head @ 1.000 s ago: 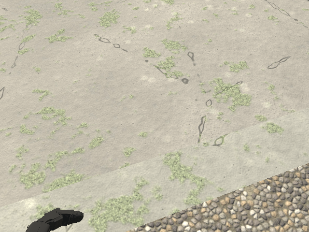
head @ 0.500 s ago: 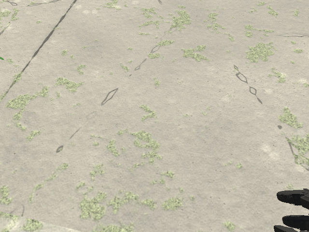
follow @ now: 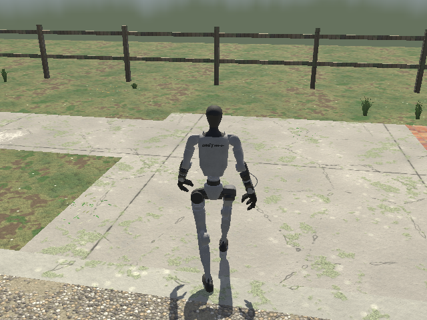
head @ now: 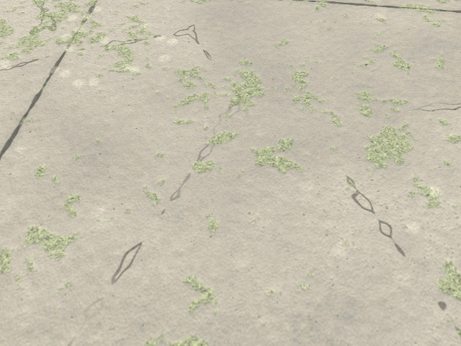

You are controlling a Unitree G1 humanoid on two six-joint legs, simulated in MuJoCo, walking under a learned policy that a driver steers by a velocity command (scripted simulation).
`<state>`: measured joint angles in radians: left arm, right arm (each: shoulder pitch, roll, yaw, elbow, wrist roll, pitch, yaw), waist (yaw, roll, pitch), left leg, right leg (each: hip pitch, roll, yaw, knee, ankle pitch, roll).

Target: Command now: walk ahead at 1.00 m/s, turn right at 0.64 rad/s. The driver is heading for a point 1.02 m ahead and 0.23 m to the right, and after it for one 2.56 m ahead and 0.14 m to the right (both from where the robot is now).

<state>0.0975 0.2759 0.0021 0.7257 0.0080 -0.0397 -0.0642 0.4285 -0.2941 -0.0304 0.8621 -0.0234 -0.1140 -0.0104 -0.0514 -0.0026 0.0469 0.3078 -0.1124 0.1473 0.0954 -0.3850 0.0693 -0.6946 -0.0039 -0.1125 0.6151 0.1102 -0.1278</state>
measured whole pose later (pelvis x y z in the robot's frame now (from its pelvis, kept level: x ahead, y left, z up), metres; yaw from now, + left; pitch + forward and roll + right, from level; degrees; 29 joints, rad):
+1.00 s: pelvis +0.80 -0.19 +0.02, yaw -27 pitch +3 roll +0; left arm 0.02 0.24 0.01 0.68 0.02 -0.03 -0.01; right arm 0.27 -0.32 -0.05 0.77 0.04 -0.01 -0.03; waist -0.05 0.01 0.07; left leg -0.50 0.04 -0.04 1.24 -0.55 -0.10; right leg -0.43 -0.01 -0.07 0.51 -0.12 -0.04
